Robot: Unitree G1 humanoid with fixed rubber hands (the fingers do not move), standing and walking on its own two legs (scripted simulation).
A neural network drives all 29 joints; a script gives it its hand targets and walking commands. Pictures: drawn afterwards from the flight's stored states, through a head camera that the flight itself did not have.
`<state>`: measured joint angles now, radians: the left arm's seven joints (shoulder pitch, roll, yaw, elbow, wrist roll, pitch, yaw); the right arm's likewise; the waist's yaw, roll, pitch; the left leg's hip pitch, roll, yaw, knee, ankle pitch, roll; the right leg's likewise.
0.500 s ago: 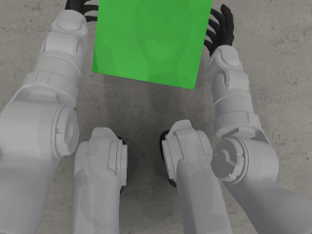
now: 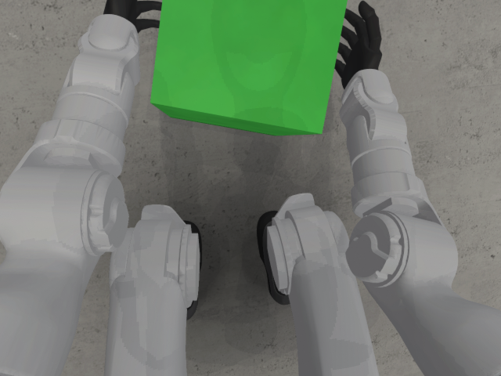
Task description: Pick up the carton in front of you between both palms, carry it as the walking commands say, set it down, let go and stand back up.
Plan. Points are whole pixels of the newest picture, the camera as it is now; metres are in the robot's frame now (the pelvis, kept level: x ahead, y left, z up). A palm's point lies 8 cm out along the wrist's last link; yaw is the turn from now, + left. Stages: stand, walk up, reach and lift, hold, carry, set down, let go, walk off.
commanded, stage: set down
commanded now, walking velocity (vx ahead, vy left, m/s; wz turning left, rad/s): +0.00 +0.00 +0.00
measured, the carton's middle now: (240, 59) +0.52 -0.02 -0.25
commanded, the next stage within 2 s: let go in 1.34 s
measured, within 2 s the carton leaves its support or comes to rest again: neither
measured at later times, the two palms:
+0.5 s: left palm (85, 1) +0.54 +0.16 -0.12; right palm (397, 80) +0.47 -0.20 -0.12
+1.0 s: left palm out of the picture +0.54 +0.18 +0.04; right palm out of the picture +0.47 -0.21 +0.04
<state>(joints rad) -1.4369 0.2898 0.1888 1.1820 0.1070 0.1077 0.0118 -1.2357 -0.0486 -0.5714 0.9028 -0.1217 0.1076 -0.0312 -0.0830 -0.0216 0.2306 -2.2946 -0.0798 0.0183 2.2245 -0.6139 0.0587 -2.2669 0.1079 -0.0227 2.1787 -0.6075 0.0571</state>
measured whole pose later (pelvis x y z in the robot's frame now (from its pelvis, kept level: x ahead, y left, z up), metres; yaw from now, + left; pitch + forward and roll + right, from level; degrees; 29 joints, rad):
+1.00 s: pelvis +0.00 -0.01 +0.15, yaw +0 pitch +45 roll -2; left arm -1.17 0.44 0.12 0.96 -0.07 0.14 -0.06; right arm -0.93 -0.09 -0.28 0.65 0.11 0.16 -0.17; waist -0.10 0.00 -0.03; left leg -1.97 -0.05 -0.01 1.69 -0.51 0.02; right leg -1.96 0.07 -0.03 1.65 -0.48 -0.01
